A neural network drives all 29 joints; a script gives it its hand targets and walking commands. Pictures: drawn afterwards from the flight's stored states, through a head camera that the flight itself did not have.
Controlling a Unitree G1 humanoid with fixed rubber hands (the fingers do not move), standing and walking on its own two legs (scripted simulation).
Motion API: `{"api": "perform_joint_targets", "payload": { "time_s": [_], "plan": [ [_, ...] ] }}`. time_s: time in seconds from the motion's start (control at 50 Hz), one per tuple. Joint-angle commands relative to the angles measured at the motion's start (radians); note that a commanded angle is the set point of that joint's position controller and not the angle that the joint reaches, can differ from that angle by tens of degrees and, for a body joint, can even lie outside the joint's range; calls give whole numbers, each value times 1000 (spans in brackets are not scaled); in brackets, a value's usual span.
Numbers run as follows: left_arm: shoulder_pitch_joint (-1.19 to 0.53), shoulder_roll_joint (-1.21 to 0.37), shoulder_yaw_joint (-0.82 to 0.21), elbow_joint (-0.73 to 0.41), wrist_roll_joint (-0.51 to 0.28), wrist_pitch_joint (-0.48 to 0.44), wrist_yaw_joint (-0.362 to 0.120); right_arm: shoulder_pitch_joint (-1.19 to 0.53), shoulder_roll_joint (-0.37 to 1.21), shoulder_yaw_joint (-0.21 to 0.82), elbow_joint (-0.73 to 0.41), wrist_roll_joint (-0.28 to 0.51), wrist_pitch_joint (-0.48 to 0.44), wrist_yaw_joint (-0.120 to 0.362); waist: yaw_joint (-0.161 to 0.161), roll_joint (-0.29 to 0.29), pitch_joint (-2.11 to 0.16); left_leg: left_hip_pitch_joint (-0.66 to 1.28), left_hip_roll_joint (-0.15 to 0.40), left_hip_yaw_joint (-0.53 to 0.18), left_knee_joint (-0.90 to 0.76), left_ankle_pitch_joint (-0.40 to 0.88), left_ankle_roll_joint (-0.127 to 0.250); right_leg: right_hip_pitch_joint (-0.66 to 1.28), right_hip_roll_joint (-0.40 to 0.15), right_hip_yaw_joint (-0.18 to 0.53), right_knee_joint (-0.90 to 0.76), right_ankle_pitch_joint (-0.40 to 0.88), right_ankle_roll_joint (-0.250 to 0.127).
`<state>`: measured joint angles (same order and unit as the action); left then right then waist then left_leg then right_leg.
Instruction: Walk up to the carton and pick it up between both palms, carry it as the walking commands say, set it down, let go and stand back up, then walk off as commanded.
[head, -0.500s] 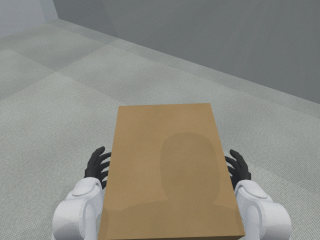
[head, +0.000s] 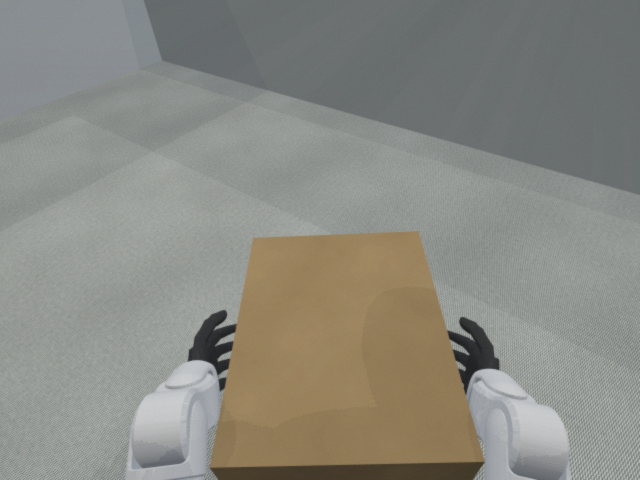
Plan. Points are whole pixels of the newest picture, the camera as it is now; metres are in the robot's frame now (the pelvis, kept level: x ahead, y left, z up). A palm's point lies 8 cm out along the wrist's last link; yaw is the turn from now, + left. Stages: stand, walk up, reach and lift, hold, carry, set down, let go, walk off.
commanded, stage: carry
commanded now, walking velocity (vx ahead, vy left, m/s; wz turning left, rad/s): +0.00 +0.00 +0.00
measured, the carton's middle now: (341, 379) +0.27 -0.01 -0.01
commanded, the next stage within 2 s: none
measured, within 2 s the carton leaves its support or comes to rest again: neither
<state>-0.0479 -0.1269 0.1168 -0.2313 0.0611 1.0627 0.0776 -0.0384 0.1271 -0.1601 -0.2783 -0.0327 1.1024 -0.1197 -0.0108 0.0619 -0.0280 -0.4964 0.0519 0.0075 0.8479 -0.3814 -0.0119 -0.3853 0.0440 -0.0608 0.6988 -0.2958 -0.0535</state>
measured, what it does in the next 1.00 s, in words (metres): walks backwards: left foot, then right foot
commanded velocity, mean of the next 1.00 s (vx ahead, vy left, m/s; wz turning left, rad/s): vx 0.00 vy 0.00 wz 0.00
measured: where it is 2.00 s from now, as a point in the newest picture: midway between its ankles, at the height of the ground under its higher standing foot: outside the picture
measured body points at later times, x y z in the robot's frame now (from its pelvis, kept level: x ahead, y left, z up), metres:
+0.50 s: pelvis -0.08 -0.02 +0.02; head -0.13 -0.03 +0.46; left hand +0.17 +0.14 +0.08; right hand +0.17 -0.19 +0.08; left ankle +0.03 +0.10 -0.71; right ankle +0.05 -0.09 -0.71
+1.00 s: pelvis -0.20 -0.01 -0.01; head -0.24 -0.01 +0.44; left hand +0.06 +0.15 +0.03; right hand +0.06 -0.17 +0.03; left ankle -0.12 +0.10 -0.68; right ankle -0.12 -0.06 -0.71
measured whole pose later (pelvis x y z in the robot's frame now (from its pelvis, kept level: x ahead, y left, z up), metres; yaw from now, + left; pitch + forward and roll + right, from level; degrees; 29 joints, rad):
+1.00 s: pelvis -0.20 -0.01 -0.01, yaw +3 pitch -3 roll -1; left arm -0.08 -0.13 0.14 -0.03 0.08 0.87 0.06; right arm -0.06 0.13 -0.19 -0.07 -0.07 0.91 -0.08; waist -0.01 0.03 -0.07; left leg -0.59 0.03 0.02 1.01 -0.31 -0.01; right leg -0.42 0.04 -0.19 0.74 -0.29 -0.12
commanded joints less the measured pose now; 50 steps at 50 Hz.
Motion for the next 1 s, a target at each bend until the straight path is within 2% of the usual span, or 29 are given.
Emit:
{"api": "perform_joint_targets", "payload": {
  "time_s": [0.0,0.02,0.06,0.1,0.12,0.14,0.18,0.34,0.4,0.42,0.48,0.54,0.56,0.58,0.64,0.66,0.68,0.7,0.72,0.74,0.78,0.82,0.84,0.86,0.88,0.9,0.92,0.94,0.98],
  "plan": [
    [-537,-798,-546,-73,-184,-104,-145,-688,793,689,-133,241,-123,184,1,-196,-346,248,1,-6,-360,123,69,76,-210,214,-284,129,-46],
    [-586,-808,-640,-274,-236,-120,-133,-628,826,723,-228,273,-126,188,5,-100,-397,348,30,-69,-386,156,81,31,-196,197,-252,139,-13],
    [-471,-733,-542,-85,-167,-125,-127,-608,742,661,-109,230,-152,181,23,-9,-454,432,189,-213,-404,530,144,24,-135,112,-127,20,4],
    [-581,-855,-764,-491,-317,-113,-115,-569,863,774,-388,321,-145,168,15,160,-428,302,162,-157,-447,255,128,79,-109,108,-188,8,2],
    [-600,-796,-699,-372,-282,-99,-108,-553,798,673,-255,265,-143,157,17,120,-378,214,107,-115,-474,2,99,126,-124,114,-238,18,-1],
    [-582,-844,-743,-491,-321,-75,-102,-603,846,766,-440,330,-119,147,14,12,-371,175,71,-93,-480,-163,88,121,-136,143,-302,-110,-5],
    [-422,-738,-688,-320,-242,3,-82,-467,739,721,-261,257,-34,130,11,-27,-283,162,51,-58,-460,-106,82,35,-164,158,-351,-156,-5],
    [-444,-692,-645,-300,-260,36,-83,-527,687,720,-328,246,5,116,4,-192,-301,215,26,-58,-377,46,88,-17,-198,191,-471,-253,2],
    [-470,-609,-524,-73,-167,10,-87,-525,621,582,-36,172,-19,133,5,-102,-197,185,-2,-54,-381,-93,84,-141,-185,193,-490,-383,16],
    [-516,-762,-681,-361,-284,18,-82,-577,771,736,-345,291,-13,125,-1,-122,-216,220,-18,-23,-318,-95,82,-180,-190,187,-511,-423,16],
    [-477,-689,-543,-116,-187,-11,-93,-559,701,629,-118,208,-43,140,-7,-242,-293,333,-62,58,-128,23,80,-196,-242,200,-602,-431,36],
    [-490,-653,-489,-22,-143,-79,-107,-574,661,551,-18,168,-114,158,-16,-146,-314,349,-63,48,-140,-4,106,-195,-179,94,-465,-297,38],
    [-548,-746,-580,-224,-216,-84,-100,-616,761,647,-195,252,-116,156,-12,-176,-317,388,-93,75,-110,-48,100,-247,-202,142,-522,-392,47],
    [-451,-713,-501,31,-132,-84,-110,-585,706,574,-17,191,-131,166,-20,-178,-312,411,-103,103,-98,-58,111,-264,-174,83,-493,-356,67],
    [-563,-811,-649,-357,-263,-104,-98,-620,849,691,-274,311,-141,164,-16,19,-358,286,-32,14,-124,-131,120,-236,-127,47,-198,-338,38],
    [-466,-731,-532,-79,-142,-93,-97,-597,748,606,-42,235,-137,175,-7,61,-290,137,21,-83,-295,-292,139,-179,-79,19,-71,-312,43],
    [-524,-793,-627,-285,-213,-89,-88,-580,817,661,-161,275,-123,173,1,249,-276,-62,101,-135,-494,-394,146,-34,16,-66,188,-198,44],
    [-493,-728,-567,-49,-128,-85,-100,-544,716,576,44,175,-118,187,23,378,-235,-378,201,-230,-778,-572,175,139,76,-112,541,-173,55],
    [-487,-788,-638,-142,-181,-80,-109,-568,765,643,-62,227,-117,196,53,408,-208,-531,273,-225,-858,-641,171,248,36,-74,697,-150,49],
    [-480,-773,-604,-44,-191,-91,-124,-588,721,609,-25,188,-125,193,72,351,-230,-610,261,-118,-835,-588,128,330,22,-79,771,-137,34],
    [-469,-747,-582,-37,-186,-127,-141,-591,730,629,-56,192,-145,198,82,149,-260,-398,155,-13,-655,-430,22,264,-4,-53,393,-259,-11],
    [-494,-720,-519,-60,-201,-163,-146,-576,717,643,-70,200,-163,183,61,-245,-299,-43,39,32,-202,-223,33,151,-54,91,-244,-333,-30],
    [-507,-739,-569,-235,-273,-156,-131,-504,766,674,-184,252,-155,166,36,-478,-269,18,-74,45,179,-113,13,-46,-241,419,-587,-618,-71],
    [-435,-656,-421,116,-127,-203,-178,-448,677,568,167,79,-203,194,21,-481,-206,-99,-30,-6,247,-11,-8,-52,-370,520,-608,-673,-98],
    [-517,-775,-587,-81,-207,-222,-187,-553,788,697,-64,165,-221,201,12,-377,-190,-137,-7,-28,232,43,-19,-76,-384,503,-612,-656,-82],
    [-608,-655,-423,18,-182,-251,-154,-687,634,562,-5,161,-254,182,3,-305,-132,-35,-26,-30,309,108,-38,-250,-382,512,-627,-627,-73],
    [-565,-661,-417,57,-162,-249,-145,-616,647,540,64,154,-251,182,2,-227,-138,108,-10,-35,338,96,-19,-360,-358,402,-563,-537,-104],
    [-540,-629,-425,90,-130,-239,-142,-541,637,560,156,145,-231,182,-11,-207,-169,192,-40,19,232,73,0,-367,-273,283,-543,-453,-36],
    [-502,-688,-467,120,-84,-248,-149,-563,665,591,164,136,-260,210,6,-141,-173,173,-53,60,52,28,35,-216,-254,218,-506,-264,-19]
  ]
}}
